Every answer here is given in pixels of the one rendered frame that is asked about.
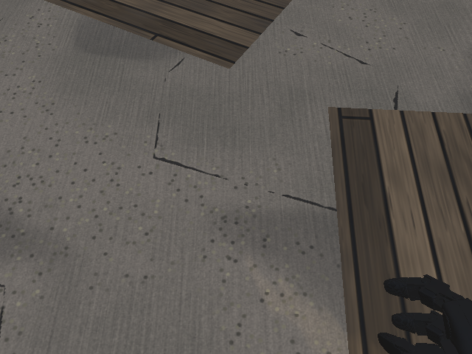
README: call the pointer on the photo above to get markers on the right robot hand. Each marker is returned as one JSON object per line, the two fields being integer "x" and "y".
{"x": 452, "y": 331}

